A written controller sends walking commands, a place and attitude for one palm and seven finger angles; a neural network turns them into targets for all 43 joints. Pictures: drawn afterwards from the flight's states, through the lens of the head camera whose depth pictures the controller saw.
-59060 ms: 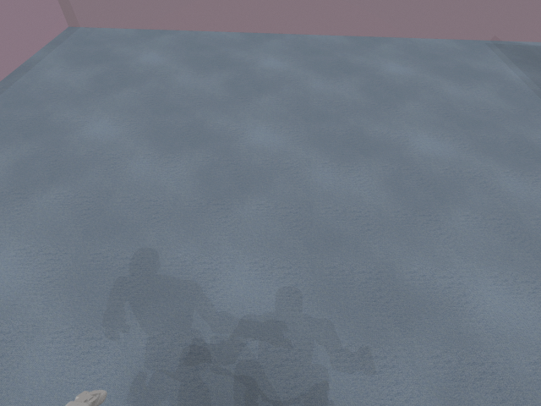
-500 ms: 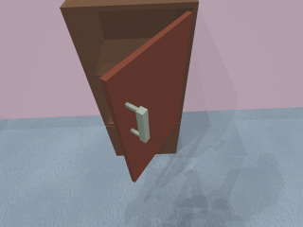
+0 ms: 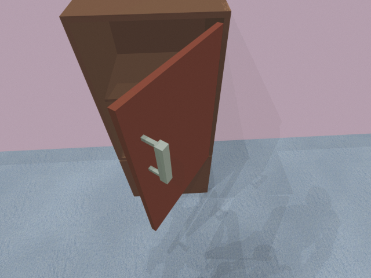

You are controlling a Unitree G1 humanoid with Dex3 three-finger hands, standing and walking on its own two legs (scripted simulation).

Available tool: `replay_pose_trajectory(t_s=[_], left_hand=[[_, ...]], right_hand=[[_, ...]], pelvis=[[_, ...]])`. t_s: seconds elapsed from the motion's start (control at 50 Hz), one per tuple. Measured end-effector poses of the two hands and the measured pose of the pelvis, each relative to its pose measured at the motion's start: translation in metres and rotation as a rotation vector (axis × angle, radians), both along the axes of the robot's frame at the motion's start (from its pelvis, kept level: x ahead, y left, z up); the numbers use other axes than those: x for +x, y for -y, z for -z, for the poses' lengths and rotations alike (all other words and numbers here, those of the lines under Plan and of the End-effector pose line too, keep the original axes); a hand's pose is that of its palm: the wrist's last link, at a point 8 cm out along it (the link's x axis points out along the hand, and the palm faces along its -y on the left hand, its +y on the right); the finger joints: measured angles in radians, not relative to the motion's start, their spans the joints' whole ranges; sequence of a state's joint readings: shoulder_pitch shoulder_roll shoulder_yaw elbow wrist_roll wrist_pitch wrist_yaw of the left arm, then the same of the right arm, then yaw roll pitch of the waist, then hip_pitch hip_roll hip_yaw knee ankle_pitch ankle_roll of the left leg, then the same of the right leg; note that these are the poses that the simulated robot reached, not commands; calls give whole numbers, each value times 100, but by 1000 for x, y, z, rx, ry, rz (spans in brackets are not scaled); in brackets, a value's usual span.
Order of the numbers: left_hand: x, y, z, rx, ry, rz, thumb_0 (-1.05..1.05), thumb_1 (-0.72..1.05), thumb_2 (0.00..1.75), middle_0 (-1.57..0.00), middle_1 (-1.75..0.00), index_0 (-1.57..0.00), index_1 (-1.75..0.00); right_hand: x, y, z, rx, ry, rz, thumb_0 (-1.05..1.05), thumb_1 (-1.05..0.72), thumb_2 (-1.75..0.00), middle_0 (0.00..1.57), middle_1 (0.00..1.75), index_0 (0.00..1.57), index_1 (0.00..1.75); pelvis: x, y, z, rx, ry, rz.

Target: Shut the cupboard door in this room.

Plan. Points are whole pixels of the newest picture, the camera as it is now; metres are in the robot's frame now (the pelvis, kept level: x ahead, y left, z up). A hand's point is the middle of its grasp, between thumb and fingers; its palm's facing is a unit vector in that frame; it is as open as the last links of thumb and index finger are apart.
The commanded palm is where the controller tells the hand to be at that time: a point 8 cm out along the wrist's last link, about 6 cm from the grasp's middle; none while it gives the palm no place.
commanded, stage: walk to a spot facing it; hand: left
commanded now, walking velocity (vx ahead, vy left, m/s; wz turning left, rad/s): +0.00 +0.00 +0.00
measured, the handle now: (156, 159) +0.35 +0.09 +0.06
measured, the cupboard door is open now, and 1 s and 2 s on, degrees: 54 54 73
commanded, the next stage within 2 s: none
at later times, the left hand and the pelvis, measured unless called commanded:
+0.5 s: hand out of the picture +0.05 +0.17 -0.18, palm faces -0.07 -0.96 -0.28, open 7.4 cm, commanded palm none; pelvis -0.01 -0.03 -0.03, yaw -10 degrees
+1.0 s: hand out of the picture +0.12 +0.16 -0.16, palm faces -0.32 -0.90 -0.29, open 7.4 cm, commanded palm none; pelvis +0.02 -0.03 +0.00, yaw -27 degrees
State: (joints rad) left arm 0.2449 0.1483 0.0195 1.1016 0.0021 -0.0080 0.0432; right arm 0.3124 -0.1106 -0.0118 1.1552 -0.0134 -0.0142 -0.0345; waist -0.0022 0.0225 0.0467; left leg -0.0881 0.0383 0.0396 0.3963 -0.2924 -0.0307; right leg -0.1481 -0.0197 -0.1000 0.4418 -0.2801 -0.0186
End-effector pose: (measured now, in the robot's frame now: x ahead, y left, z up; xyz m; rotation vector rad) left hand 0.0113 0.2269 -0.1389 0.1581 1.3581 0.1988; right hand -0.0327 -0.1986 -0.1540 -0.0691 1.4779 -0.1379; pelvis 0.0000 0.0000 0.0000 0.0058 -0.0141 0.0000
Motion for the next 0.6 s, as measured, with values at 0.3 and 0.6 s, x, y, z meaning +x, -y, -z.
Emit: replay_pose_trajectory(t_s=[0.3, 0.6], left_hand=[[-21, 8, 11, -38, -90, 13, 1, 92, 90, -21, -30, -20, -30], [53, 26, -10, 81, 52, 177, 1, 91, 90, -20, -30, -20, -30]], right_hand=[[15, 23, 4, -69, 72, 55, 1, -92, -90, 20, 30, 20, 30], [42, 94, 13, -77, 199, 152, 0, -91, -90, 20, 30, 19, 30]], pelvis=[[-9, 1, 8, 7, -11, 80], [-16, 43, 13, 33, -23, 231]])
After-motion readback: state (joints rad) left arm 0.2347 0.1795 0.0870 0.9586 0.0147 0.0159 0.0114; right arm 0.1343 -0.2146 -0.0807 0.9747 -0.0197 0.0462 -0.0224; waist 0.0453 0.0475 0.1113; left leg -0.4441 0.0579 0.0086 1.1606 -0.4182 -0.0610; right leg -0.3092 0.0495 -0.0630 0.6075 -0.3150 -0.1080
